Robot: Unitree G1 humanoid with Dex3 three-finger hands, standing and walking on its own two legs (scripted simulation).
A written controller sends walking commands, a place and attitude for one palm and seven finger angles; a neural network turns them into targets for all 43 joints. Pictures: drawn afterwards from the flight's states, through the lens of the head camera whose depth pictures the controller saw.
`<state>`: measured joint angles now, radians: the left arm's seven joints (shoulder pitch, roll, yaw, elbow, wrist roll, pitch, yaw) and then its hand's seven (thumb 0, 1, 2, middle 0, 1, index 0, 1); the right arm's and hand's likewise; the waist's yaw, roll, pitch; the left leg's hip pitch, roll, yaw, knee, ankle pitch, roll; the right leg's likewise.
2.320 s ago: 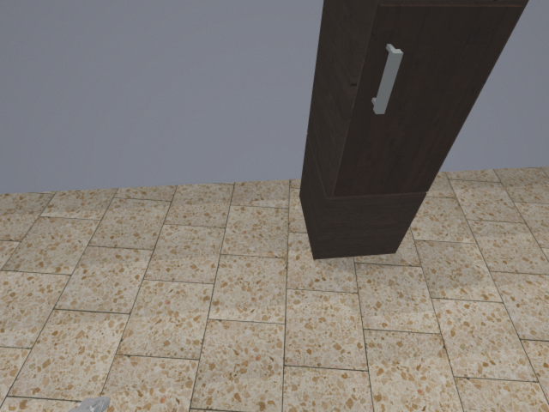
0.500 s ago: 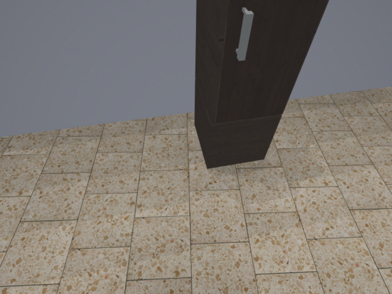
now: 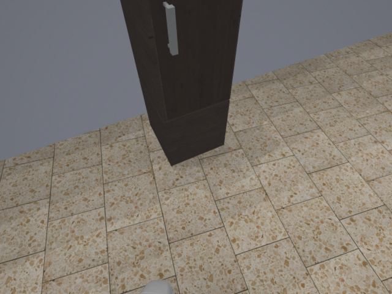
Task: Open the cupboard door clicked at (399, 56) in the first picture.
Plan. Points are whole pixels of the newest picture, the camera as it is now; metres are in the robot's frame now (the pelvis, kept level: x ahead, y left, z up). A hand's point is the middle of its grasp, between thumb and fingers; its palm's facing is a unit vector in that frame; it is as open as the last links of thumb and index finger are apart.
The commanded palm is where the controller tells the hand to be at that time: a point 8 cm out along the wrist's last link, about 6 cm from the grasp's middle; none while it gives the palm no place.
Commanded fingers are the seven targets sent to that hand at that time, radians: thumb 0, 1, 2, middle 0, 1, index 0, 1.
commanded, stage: walk to a spot facing it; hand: left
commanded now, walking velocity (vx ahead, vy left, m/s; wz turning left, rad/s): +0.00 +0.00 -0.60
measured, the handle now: (170, 29) +0.87 +0.18 +0.09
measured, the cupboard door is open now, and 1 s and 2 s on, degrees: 0 0 0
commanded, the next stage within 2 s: none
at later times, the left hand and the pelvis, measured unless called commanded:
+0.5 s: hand out of the picture +0.10 +0.29 -0.18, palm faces -0.24 -0.95 -0.19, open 7.4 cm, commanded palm none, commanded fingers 0.00 0.90 0.90 -0.20 -0.30 -0.20 -0.30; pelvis -0.02 +0.10 +0.00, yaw -19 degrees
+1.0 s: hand (150, 281) +0.16 +0.13 -0.15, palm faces -0.57 -0.78 -0.25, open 7.4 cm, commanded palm none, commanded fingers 0.00 0.90 0.90 -0.20 -0.30 -0.20 -0.30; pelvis -0.04 +0.04 -0.01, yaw -38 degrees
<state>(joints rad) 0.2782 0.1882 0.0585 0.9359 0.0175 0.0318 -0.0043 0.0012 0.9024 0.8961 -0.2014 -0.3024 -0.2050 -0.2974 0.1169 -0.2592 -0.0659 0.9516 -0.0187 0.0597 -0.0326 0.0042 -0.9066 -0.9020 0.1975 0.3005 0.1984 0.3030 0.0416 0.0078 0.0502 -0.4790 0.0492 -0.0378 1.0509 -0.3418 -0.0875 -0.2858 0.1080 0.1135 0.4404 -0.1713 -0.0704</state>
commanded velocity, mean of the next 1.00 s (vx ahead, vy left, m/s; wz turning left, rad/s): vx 0.06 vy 0.00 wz -0.60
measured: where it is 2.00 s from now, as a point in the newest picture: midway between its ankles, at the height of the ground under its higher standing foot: (238, 293)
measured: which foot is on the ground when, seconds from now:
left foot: up 0.00-0.20, down 0.22-0.86, up 0.88-1.00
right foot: down 0.00-0.22, up 0.24-0.82, down 0.84-1.00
